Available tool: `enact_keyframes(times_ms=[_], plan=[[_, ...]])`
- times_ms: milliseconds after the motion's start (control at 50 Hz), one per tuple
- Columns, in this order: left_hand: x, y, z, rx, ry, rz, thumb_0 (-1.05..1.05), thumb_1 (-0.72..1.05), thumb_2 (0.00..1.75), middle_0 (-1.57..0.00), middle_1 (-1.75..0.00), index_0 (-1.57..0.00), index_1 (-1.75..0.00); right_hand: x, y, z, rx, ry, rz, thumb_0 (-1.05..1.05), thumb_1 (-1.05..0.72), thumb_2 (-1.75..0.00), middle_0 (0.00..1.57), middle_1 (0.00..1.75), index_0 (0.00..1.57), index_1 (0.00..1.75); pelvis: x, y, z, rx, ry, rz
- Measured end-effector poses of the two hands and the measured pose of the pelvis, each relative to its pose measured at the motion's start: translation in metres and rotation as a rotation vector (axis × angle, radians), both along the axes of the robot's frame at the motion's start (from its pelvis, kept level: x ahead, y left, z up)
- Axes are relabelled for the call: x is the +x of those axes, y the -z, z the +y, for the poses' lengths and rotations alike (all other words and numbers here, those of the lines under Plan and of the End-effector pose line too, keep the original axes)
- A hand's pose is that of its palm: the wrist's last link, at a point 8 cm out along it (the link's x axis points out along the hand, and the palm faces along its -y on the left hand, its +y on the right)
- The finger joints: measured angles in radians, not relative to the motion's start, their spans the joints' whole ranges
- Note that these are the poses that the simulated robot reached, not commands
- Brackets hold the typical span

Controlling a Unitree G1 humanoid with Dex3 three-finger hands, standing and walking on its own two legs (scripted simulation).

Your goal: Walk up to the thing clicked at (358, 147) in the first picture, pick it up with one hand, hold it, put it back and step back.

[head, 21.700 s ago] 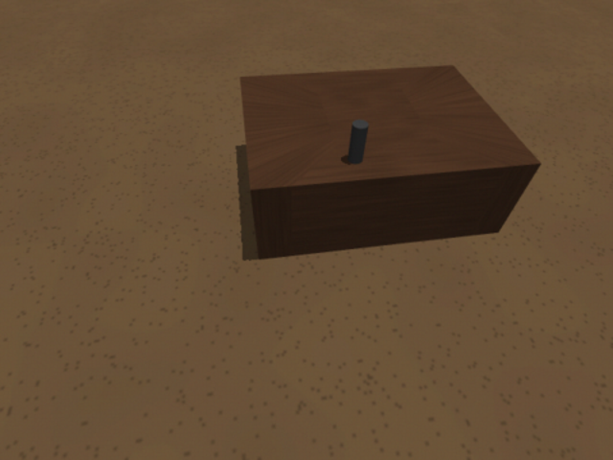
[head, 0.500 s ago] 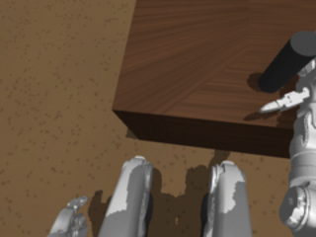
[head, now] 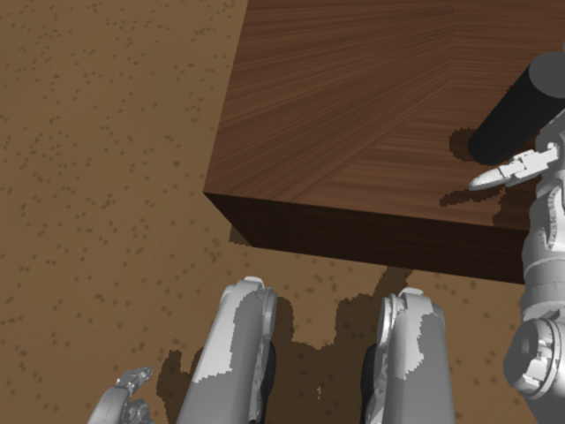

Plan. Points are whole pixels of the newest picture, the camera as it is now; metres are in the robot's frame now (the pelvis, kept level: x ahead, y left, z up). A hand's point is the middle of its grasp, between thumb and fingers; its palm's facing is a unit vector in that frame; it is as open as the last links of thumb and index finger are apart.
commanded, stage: close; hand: right
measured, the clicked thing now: (517, 117) +0.51 -0.24 +0.02
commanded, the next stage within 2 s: settle in 0.70 s
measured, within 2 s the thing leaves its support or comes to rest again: leaves its support in 1.16 s
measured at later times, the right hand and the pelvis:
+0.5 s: hand (513, 113) +0.51 -0.23 +0.02, palm faces +0.15 +0.99 -0.02, open 10.9 cm; pelvis +0.00 +0.00 +0.00, yaw +0 degrees
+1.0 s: hand (517, 108) +0.51 -0.23 +0.02, palm faces +0.13 +0.99 -0.03, open 7.7 cm; pelvis +0.00 +0.00 +0.00, yaw +0 degrees
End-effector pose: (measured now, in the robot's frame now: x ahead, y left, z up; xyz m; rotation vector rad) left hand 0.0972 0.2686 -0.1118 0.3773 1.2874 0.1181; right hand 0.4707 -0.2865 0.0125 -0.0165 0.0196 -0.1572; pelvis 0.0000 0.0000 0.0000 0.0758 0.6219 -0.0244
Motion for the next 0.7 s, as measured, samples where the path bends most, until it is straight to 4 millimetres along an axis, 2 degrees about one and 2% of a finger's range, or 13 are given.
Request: enact_keyframes(times_ms=[240,460,600,700], plan=[[-0.004,0.002,0.003,0.005,-0.007,0.007,0.0,0.91,0.9,-0.19,-0.3,-0.19,-0.3,0.006,0.0,0.005,0.004,-0.004,-0.01,-0.02,0.48,-0.09,0.52,0.29,0.51,0.29,0.0,0.003,0.002,-0.001,-0.004,-0.003],[-0.002,0.001,0.002,-0.002,-0.013,-0.007,0.0,0.91,0.9,-0.19,-0.3,-0.19,-0.3,0.009,-0.008,0.007,-0.003,-0.007,0.001,-0.01,0.27,-0.25,0.82,0.51,0.8,0.51,-0.001,0.0,0.003,-0.004,-0.005,-0.002],[-0.003,-0.002,0.002,0.002,-0.008,-0.005,0.0,0.91,0.9,-0.19,-0.3,-0.19,-0.29,0.012,-0.011,0.004,0.0,-0.007,-0.007,-0.01,0.1,-0.38,0.95,0.64,0.93,0.64,-0.001,-0.002,0.003,-0.002,-0.005,-0.002],[-0.004,-0.003,0.002,0.009,-0.003,-0.005,0.0,0.9,0.89,-0.19,-0.29,-0.19,-0.29,0.014,-0.011,0.002,0.001,-0.01,-0.007,-0.01,0.06,-0.48,1.02,0.72,0.92,0.72,-0.001,-0.001,0.002,0.001,-0.005,-0.004]])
